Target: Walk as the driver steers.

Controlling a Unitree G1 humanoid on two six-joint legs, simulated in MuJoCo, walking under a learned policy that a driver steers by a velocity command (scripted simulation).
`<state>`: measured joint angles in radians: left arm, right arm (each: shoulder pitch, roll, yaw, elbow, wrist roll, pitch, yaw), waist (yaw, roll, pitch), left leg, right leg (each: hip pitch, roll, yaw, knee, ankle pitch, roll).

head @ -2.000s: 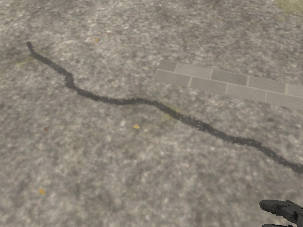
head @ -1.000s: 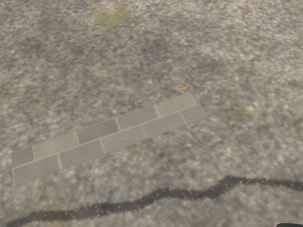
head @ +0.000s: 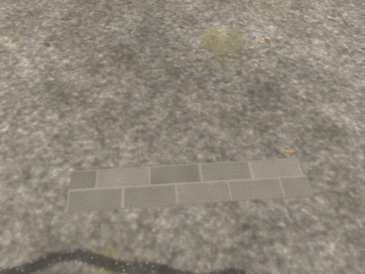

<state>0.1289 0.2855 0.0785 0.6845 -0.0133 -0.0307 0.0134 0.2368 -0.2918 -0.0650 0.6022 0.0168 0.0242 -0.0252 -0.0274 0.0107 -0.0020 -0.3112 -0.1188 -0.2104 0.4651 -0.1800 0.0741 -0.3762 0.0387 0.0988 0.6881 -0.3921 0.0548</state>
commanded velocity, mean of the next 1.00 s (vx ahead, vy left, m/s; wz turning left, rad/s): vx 0.45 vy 0.00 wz -0.03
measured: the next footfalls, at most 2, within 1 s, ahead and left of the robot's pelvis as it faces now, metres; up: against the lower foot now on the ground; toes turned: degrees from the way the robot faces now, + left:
right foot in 0.08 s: +0.06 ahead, -0.14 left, +0.00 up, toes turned +8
left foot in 0.50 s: +0.28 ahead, +0.19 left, +0.00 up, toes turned +10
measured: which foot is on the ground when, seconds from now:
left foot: down 0.00-0.08, up 0.10-0.48, down 0.50-1.00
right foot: up 0.00-0.06, down 0.08-0.52, up 0.54-1.00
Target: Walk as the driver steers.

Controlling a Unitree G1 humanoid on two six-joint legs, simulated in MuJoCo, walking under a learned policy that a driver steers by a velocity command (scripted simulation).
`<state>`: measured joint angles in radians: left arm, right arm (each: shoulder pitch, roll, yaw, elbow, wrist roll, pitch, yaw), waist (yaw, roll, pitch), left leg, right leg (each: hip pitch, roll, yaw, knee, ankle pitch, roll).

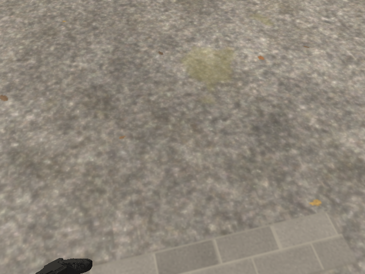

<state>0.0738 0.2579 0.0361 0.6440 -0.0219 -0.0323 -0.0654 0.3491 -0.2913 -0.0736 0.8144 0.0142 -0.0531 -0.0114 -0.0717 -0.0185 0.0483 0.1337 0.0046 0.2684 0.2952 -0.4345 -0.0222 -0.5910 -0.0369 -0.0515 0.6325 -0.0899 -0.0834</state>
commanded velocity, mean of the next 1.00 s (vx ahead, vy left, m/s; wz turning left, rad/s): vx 0.20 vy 0.00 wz -0.44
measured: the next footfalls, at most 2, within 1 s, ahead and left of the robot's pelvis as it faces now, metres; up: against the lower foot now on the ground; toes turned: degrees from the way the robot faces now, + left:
right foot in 0.02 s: +0.19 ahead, -0.09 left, +0.00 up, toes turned -4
left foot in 0.48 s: +0.45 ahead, +0.05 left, +0.00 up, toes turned -25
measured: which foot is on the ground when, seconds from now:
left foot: down 0.00-0.04, up 0.06-0.46, down 0.48-1.00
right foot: up 0.00-0.00, down 0.02-0.48, up 0.50-0.84, down 0.86-1.00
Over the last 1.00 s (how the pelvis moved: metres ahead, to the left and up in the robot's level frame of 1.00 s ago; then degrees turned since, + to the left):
0.42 0.08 -0.02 -6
